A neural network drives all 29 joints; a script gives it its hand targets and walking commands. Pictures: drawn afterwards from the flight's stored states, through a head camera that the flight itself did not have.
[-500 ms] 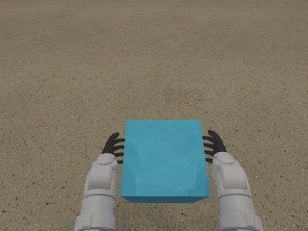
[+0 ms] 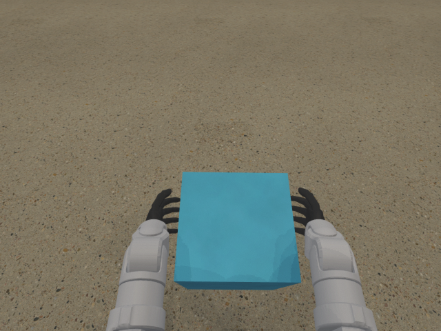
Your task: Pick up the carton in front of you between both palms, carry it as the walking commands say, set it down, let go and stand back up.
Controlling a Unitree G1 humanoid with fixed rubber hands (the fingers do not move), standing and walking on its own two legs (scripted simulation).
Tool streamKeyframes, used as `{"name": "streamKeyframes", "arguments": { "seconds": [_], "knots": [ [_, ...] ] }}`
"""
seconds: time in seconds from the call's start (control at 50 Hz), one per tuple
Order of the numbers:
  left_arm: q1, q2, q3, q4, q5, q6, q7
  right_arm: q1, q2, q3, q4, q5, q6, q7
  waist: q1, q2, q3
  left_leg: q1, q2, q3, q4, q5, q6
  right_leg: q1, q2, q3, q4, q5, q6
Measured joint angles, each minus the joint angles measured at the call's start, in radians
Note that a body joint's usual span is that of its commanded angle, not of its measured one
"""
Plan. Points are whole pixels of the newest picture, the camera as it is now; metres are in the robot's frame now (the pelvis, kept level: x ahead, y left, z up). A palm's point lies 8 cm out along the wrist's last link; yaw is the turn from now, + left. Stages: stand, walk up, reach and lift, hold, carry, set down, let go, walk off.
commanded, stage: hold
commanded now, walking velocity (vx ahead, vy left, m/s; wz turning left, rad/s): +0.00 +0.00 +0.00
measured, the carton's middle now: (232, 237) +0.32 -0.01 -0.06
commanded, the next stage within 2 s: set down in 0.28 s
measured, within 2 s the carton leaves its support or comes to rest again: neither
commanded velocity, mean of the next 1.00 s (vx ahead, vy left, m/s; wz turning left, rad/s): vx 0.00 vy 0.00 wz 0.00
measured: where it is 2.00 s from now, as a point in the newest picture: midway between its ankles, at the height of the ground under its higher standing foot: outside the picture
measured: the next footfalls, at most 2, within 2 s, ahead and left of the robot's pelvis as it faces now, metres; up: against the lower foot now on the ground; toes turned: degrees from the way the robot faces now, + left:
none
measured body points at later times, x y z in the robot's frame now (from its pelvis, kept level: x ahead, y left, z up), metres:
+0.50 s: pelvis +0.00 +0.04 +0.00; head -0.02 +0.06 +0.45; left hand +0.32 +0.18 +0.02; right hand +0.32 -0.12 +0.03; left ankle +0.07 +0.14 -0.74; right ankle -0.02 -0.11 -0.74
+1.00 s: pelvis -0.04 +0.02 -0.09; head +0.20 +0.06 +0.29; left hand +0.39 +0.20 -0.19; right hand +0.38 -0.10 -0.17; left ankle +0.06 +0.14 -0.74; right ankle -0.01 -0.12 -0.74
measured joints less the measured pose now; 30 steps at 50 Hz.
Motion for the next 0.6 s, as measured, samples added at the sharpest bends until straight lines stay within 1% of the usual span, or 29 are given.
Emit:
{"name": "streamKeyframes", "arguments": {
  "seconds": [0.1, 0.2, 0.36, 0.42, 0.46, 0.52, 0.6],
  "knots": [
    [-0.023, -0.005, 0.025, 0.023, 0.018, 0.001, 0.0, -0.015, 0.004, -0.012, 0.02, -0.006, -0.001, 0.018, 0.004, -0.014, -0.002, 0.016, -0.015, 0.017, -0.006, -0.004, 0.015, 0.008, -0.011, 0.032, -0.007, 0.005, 0.016],
    [-0.025, -0.005, 0.037, 0.022, 0.015, 0.007, -0.006, -0.03, 0.007, -0.022, 0.037, -0.021, 0.001, 0.027, 0.012, -0.016, -0.005, 0.021, -0.031, 0.027, -0.013, -0.003, 0.032, 0.013, -0.024, 0.051, -0.021, 0.011, 0.029],
    [-0.038, -0.008, 0.05, 0.033, 0.008, 0.007, -0.013, -0.051, 0.013, -0.046, 0.057, -0.042, -0.003, 0.034, 0.014, -0.014, -0.01, 0.017, -0.048, 0.029, -0.015, -0.003, 0.049, 0.012, -0.031, 0.077, -0.034, 0.015, 0.027],
    [-0.078, -0.018, 0.084, 0.077, 0.023, -0.007, -0.015, -0.085, 0.022, -0.084, 0.093, -0.065, -0.016, 0.039, 0.013, -0.015, -0.006, 0.005, -0.052, 0.026, 0.002, -0.009, 0.051, -0.001, -0.029, 0.087, -0.015, 0.006, 0.023],
    [-0.119, -0.03, 0.127, 0.123, 0.045, -0.027, -0.016, -0.121, 0.034, -0.124, 0.13, -0.09, -0.032, 0.04, 0.014, -0.016, -0.003, -0.014, -0.054, 0.024, 0.022, -0.017, 0.052, -0.021, -0.026, 0.092, 0.009, -0.005, 0.022],
    [-0.194, -0.045, 0.206, 0.203, 0.094, -0.072, -0.02, -0.189, 0.056, -0.195, 0.195, -0.136, -0.069, 0.035, 0.018, -0.018, 0.005, -0.06, -0.056, 0.02, 0.068, -0.035, 0.053, -0.069, -0.02, 0.097, 0.06, -0.024, 0.025],
    [-0.295, -0.036, 0.293, 0.296, 0.157, -0.146, -0.039, -0.28, 0.082, -0.276, 0.264, -0.192, -0.134, 0.022, 0.026, -0.021, 0.026, -0.163, -0.054, 0.008, 0.144, -0.057, 0.049, -0.171, -0.007, 0.098, 0.138, -0.047, 0.038]
  ]
}}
